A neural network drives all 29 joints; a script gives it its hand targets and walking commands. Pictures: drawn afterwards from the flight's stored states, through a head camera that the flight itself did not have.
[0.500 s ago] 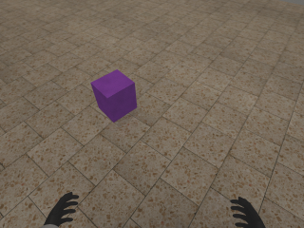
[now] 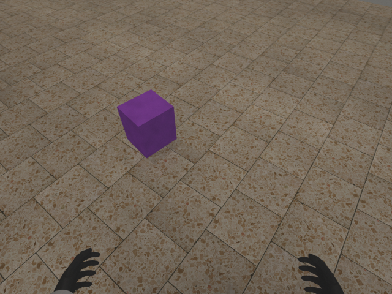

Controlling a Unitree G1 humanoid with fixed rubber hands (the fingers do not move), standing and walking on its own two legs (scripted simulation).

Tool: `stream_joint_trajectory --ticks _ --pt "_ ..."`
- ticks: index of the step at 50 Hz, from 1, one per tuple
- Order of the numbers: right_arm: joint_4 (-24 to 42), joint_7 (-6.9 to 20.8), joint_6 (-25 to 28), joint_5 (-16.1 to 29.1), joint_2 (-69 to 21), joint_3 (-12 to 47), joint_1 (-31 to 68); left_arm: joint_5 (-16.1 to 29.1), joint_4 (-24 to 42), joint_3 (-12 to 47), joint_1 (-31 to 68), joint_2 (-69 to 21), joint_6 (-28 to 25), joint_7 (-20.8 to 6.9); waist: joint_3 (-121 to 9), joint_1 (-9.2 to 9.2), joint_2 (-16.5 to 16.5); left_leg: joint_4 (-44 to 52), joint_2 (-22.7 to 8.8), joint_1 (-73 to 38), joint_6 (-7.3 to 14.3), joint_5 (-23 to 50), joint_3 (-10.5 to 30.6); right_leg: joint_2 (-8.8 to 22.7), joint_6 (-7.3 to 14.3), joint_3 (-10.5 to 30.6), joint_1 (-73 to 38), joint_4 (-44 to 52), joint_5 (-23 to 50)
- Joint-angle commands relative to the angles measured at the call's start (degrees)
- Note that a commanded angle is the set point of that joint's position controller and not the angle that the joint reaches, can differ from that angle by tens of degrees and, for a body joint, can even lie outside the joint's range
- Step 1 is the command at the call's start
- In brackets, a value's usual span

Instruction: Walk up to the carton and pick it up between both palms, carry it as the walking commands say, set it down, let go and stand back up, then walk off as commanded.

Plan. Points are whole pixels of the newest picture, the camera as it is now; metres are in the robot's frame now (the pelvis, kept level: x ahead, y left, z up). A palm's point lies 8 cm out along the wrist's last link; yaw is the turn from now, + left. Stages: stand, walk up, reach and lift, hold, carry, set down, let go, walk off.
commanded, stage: stand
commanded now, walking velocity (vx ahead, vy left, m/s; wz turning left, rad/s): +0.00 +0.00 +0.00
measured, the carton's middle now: (148, 123) +1.17 +0.35 -0.61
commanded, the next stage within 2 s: walk up in 1.32 s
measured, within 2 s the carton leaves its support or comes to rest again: neither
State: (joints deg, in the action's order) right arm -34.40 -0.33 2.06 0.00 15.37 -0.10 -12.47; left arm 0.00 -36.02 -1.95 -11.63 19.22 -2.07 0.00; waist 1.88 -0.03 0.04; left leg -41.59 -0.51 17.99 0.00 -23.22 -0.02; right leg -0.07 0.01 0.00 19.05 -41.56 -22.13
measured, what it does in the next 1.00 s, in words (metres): stands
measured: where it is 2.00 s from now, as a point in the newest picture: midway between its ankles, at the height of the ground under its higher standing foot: outside the picture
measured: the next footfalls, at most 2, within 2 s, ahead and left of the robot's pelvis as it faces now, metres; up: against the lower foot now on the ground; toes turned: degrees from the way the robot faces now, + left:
left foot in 1.88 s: +0.05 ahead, +0.23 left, +0.00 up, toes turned +7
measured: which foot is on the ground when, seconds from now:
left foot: down 0.00-1.00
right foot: down 0.00-1.00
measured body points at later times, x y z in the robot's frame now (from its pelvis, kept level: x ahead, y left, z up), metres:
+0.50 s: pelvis -0.01 +0.00 +0.00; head +0.01 +0.00 +0.45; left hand +0.15 +0.28 -0.08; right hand +0.15 -0.25 -0.08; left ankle -0.01 +0.12 -0.72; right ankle +0.00 -0.12 -0.72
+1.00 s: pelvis -0.02 +0.00 +0.00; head -0.02 +0.00 +0.45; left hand +0.12 +0.29 -0.09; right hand +0.13 -0.26 -0.09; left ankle -0.01 +0.12 -0.72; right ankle +0.00 -0.12 -0.72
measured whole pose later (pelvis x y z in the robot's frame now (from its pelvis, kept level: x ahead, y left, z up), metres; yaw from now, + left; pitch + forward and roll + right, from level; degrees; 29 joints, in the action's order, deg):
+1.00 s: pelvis -0.02 +0.00 +0.00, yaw +0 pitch -2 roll +0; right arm -36.0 -0.3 2.1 0.0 15.8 -0.1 -12.5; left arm 0.0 -40.0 -1.9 -11.6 19.5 -2.3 0.0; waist 1.9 0.0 0.0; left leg -41.6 -0.5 18.0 0.0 -21.3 0.0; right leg -0.1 0.0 0.0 19.0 -41.5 -20.1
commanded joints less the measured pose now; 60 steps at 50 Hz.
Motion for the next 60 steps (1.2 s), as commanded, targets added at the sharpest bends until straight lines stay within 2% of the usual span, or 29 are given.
stream_joint_trajectory --ticks 1,2,4,6,14,16,18,19,20,21,22,23,25,28,30,31,37,39,41,42,44,47,48,50,53,54,57,59,60 --pt "1.5 -0.6 1.8 -1.5 14.8 -5.5 4.1 -0.9 2.0 -3.4 2.1 11.6 -1.9 0.7 -6.9 0.32 -1.0 5.8 -5.2 -1.7 4.9 19.5 5.1 5.3 5.3 6.1 -3.3 5.4 19.0" --pt "1.0 -0.5 1.9 -1.5 14.8 -5.4 4.1 -1.0 1.6 -3.4 1.9 11.5 -1.9 0.7 -7.0 0.42 -2.1 5.6 -5.0 -2.1 4.8 19.4 4.7 5.5 5.0 6.0 -3.8 5.7 19.5" --pt "0.9 -0.6 1.7 -1.6 14.8 -5.6 3.6 -1.0 1.7 -3.5 1.9 11.8 -2.0 0.7 -7.1 0.21 -1.2 5.8 -5.0 -2.3 4.8 20.2 4.8 5.6 5.1 5.9 -4.0 5.5 19.8" --pt "0.8 -0.4 1.8 -1.4 15.3 -5.4 4.0 -0.7 1.6 -3.5 2.3 11.7 -1.9 0.8 -6.7 0.44 -2.3 6.6 -5.4 -2.5 4.9 21.0 4.8 5.3 4.8 5.3 -3.4 5.0 19.3" --pt "0.7 -0.5 1.7 -1.3 15.4 -5.9 3.6 -0.7 0.9 -3.7 1.4 12.0 -1.9 0.8 -7.9 0.27 -0.9 5.7 -5.2 -2.6 5.0 22.1 4.7 5.6 5.2 5.7 -4.5 4.9 21.4" --pt "0.7 -0.6 1.8 -1.4 15.3 -5.5 4.0 -0.8 1.1 -3.5 2.0 12.2 -2.0 0.8 -7.0 0.32 -2.1 6.3 -5.0 -2.7 4.9 21.9 4.8 6.0 5.4 6.4 -3.8 5.4 21.0" --pt "0.8 -0.5 2.0 -1.4 14.9 -5.5 3.5 -1.1 0.8 -3.5 2.0 12.1 -2.0 0.6 -7.5 0.13 -1.1 6.1 -5.5 -2.5 5.0 21.0 5.1 5.7 5.1 5.6 -4.4 5.1 20.4" --pt "0.5 -0.6 1.9 -1.4 14.9 -5.3 4.1 -0.9 1.0 -3.6 2.1 12.4 -1.8 0.7 -7.0 0.79 -1.9 6.3 -5.0 -2.2 5.0 20.9 5.2 5.9 5.2 6.0 -4.6 5.6 20.0" --pt "0.4 -0.5 1.9 -1.2 15.2 -5.5 4.2 -0.7 0.8 -3.4 1.9 11.9 -1.8 0.7 -7.1 0.61 -2.2 6.8 -5.4 -2.2 5.1 20.2 5.2 5.8 5.3 6.2 -4.0 5.8 18.9" --pt "0.4 -0.5 1.9 -1.4 15.2 -5.6 3.5 -0.8 0.7 -3.4 1.9 12.2 -1.8 0.6 -7.0 0.42 -1.0 6.8 -5.3 -2.3 5.2 19.2 5.2 5.8 5.4 6.0 -3.9 5.9 18.4" --pt "0.4 -0.4 1.8 -1.3 15.2 -5.4 3.8 -0.8 0.6 -3.2 2.1 12.0 -1.9 0.7 -6.2 0.29 -2.7 6.6 -5.1 -2.2 5.0 19.5 4.9 5.8 5.2 6.5 -3.1 6.6 17.9" --pt "0.3 -0.4 1.8 -1.4 15.0 -5.5 3.9 -0.9 0.4 -3.5 2.2 12.1 -2.0 0.6 -7.1 0.25 -2.6 7.2 -5.5 -2.5 5.0 18.7 5.2 5.5 5.1 5.9 -3.7 6.3 17.9" --pt "0.3 -0.4 1.9 -1.5 15.2 -5.5 3.6 -0.9 0.6 -3.4 2.4 12.6 -2.0 0.6 -6.6 0.38 -1.0 7.0 -5.3 -2.2 5.0 19.2 5.5 5.4 4.8 5.8 -3.9 6.2 18.2" --pt "0.1 -0.5 1.9 -1.1 15.1 -5.4 4.2 -0.8 -0.1 -3.5 2.4 12.4 -2.0 0.6 -6.3 0.10 -2.2 7.0 -5.1 -2.4 5.0 19.6 4.6 5.6 5.1 6.1 -3.4 6.3 18.5" --pt "0.0 -0.5 1.7 -1.4 15.7 -5.6 4.3 -1.1 0.0 -3.5 2.0 12.5 -2.1 0.5 -6.7 0.71 -2.1 7.2 -4.9 -2.2 4.6 18.3 4.9 6.0 5.1 6.3 -4.0 6.8 17.5" --pt "-0.1 -0.4 1.7 -1.2 15.6 -5.8 3.9 -1.0 -0.4 -3.5 2.1 12.6 -2.1 0.5 -7.1 -0.10 -1.2 6.4 -5.1 -2.5 4.8 18.2 5.0 6.1 5.1 6.6 -3.7 7.2 17.1" --pt "-0.5 -0.4 1.8 -1.5 15.6 -5.4 4.0 -0.9 -0.6 -3.4 2.2 12.2 -1.9 0.4 -5.1 0.80 -2.7 8.9 -5.4 -1.2 5.1 15.5 5.6 5.2 4.7 5.5 -3.7 7.3 14.7" --pt "-0.5 -0.3 1.7 -1.3 15.1 -5.2 4.2 -0.9 -1.2 -3.5 2.6 12.7 -2.0 0.5 -4.9 0.30 -1.5 8.7 -5.0 -1.6 4.6 14.1 5.2 5.5 4.9 6.3 -2.7 8.0 13.5" --pt "-1.0 -0.2 1.8 -1.3 15.5 -5.1 3.8 -0.8 -1.3 -3.2 2.2 12.2 -2.1 0.4 -4.3 0.81 -3.0 9.9 -5.7 -1.1 5.1 13.0 6.2 5.8 5.0 6.7 -2.6 8.7 11.9" --pt "-0.7 -0.3 1.8 -1.3 14.9 -5.3 5.0 -1.0 -1.8 -3.0 2.3 12.1 -2.2 0.2 -3.9 0.20 -3.3 9.8 -5.3 -1.5 4.5 12.9 5.4 5.2 4.9 6.7 -1.8 8.7 11.2" --pt "-0.7 -0.3 1.9 -1.4 15.1 -5.1 4.4 -0.8 -1.9 -3.1 2.5 12.2 -1.9 0.3 -4.3 0.30 -1.7 9.2 -5.2 -1.4 4.6 13.1 5.8 5.3 4.9 6.5 -2.7 9.1 12.4" --pt "-1.2 -0.3 1.8 -1.4 15.4 -5.2 4.6 -0.6 -2.4 -3.0 1.9 12.5 -2.1 0.3 -2.8 0.70 -3.6 10.2 -5.5 -0.6 4.9 12.1 6.4 5.4 4.9 7.2 -1.9 9.2 11.7" --pt "-1.3 -0.3 1.8 -1.2 15.2 -5.2 4.3 -0.8 -2.5 -3.0 2.3 12.6 -2.0 0.1 -3.0 0.42 -1.9 9.8 -5.0 -0.8 4.5 11.5 5.9 5.6 4.9 7.1 -2.1 9.9 11.2" --pt "-1.2 -0.3 1.9 -1.5 15.1 -5.2 4.5 -0.9 -2.4 -3.0 3.0 12.1 -2.0 0.3 -4.7 0.37 -2.2 10.4 -5.6 -1.0 4.7 11.0 6.3 4.9 4.7 5.9 -2.5 8.7 10.8" --pt "-1.8 -0.1 1.8 -1.3 16.0 -5.3 4.6 -1.0 -3.1 -3.1 2.4 12.5 -1.8 0.2 -2.7 0.17 -2.5 10.7 -5.1 -0.9 4.0 10.8 5.9 5.4 4.8 7.0 -1.3 10.1 9.2" --pt "-2.0 -0.2 1.8 -1.6 15.3 -5.0 4.7 -0.9 -3.0 -2.8 2.5 12.2 -2.0 0.1 -2.5 0.82 -2.9 10.9 -5.6 -0.5 4.5 9.9 6.5 5.1 4.6 7.0 -1.4 9.9 9.2" --pt "-1.8 -0.1 1.9 -1.3 15.3 -5.0 4.9 -0.7 -3.4 -3.0 2.4 12.1 -1.9 0.0 -2.9 0.69 -3.8 11.8 -5.6 -0.4 4.8 9.7 6.5 5.0 4.5 6.4 -2.2 9.9 9.7" --pt "-2.4 -0.1 1.9 -1.4 15.5 -4.9 5.1 -0.8 -3.4 -2.6 3.1 12.3 -2.0 0.1 -3.0 0.56 -2.1 11.9 -5.8 -0.2 4.7 9.6 6.9 5.0 4.6 6.5 -2.5 9.9 9.8" --pt "-2.4 -0.1 1.9 -1.3 15.8 -5.0 5.0 -0.7 -3.6 -2.8 2.8 12.4 -1.9 0.2 -3.4 0.47 -3.0 12.2 -5.7 -0.1 4.4 9.5 6.7 5.0 4.6 6.5 -2.7 9.9 9.6"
